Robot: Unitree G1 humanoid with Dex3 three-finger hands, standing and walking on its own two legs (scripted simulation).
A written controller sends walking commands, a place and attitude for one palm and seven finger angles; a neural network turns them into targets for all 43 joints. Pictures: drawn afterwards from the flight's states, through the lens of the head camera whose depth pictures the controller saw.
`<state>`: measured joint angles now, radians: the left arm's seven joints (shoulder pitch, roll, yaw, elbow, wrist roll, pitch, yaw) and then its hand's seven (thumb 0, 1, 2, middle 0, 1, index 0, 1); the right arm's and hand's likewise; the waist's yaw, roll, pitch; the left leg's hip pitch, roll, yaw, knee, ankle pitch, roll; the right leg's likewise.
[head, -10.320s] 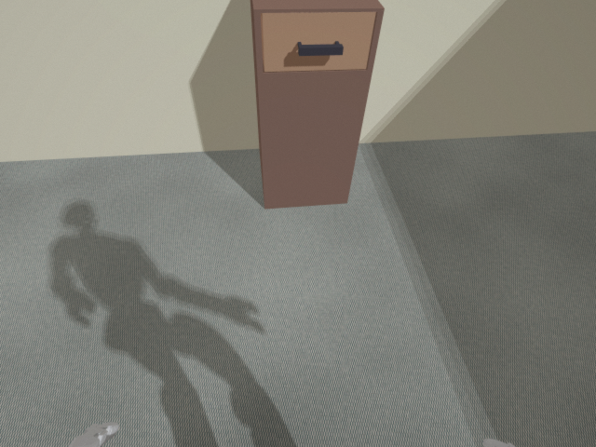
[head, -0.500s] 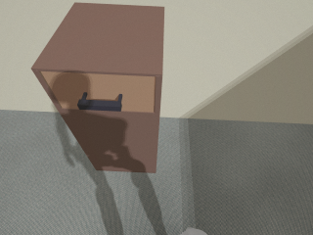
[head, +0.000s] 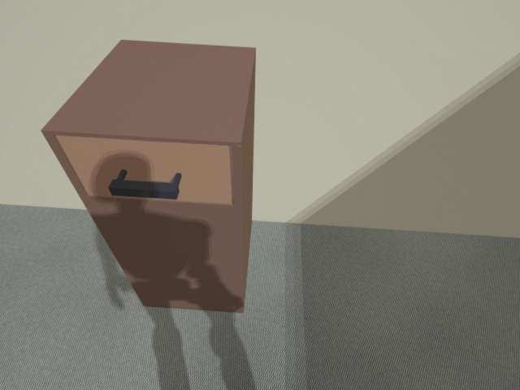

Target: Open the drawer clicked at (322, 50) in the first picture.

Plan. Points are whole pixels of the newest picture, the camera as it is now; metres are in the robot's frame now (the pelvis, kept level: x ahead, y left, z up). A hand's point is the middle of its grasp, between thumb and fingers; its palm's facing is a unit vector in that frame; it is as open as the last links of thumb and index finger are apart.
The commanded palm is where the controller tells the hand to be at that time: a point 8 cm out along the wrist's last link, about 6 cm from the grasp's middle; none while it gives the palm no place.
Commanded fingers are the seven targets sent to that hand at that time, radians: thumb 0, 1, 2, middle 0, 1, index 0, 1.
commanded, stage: come to a stop and stand still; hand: left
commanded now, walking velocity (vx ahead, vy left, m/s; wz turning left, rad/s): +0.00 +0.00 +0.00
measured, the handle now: (147, 182) +0.51 +0.28 -0.01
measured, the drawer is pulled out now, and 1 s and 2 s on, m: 0.00 0.00 0.00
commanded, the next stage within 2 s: look again from close up in 0.04 s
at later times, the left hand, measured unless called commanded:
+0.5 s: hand out of the picture +0.01 +0.21 -0.17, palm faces +0.03 -0.98 -0.21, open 7.4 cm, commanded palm none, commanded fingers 0.00 0.90 0.90 -0.20 -0.30 -0.20 -0.30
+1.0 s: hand (115, 320) +0.22 +0.24 -0.02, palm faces -0.01 -0.46 -0.89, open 7.9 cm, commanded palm +0.13 +0.27 -0.03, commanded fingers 0.00 0.55 0.75 -0.23 -0.53 -0.23 -0.53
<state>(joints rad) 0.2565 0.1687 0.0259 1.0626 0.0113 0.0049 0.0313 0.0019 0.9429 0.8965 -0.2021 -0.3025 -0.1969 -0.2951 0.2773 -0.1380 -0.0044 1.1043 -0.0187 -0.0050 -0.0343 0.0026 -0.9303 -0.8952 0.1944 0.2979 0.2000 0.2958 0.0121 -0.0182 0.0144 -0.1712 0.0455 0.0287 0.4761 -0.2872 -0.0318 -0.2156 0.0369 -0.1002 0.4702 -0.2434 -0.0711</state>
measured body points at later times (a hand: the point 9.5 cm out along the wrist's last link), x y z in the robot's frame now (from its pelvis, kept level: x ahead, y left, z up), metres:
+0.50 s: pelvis +0.00 +0.04 +0.00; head +0.00 +0.02 +0.45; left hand +0.01 +0.26 -0.15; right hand -0.02 -0.16 -0.17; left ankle -0.03 +0.13 -0.74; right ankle +0.01 -0.07 -0.74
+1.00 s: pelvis -0.01 +0.05 -0.02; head -0.01 +0.02 +0.43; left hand +0.21 +0.26 +0.03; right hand +0.14 -0.22 -0.11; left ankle -0.03 +0.13 -0.74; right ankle +0.01 -0.07 -0.74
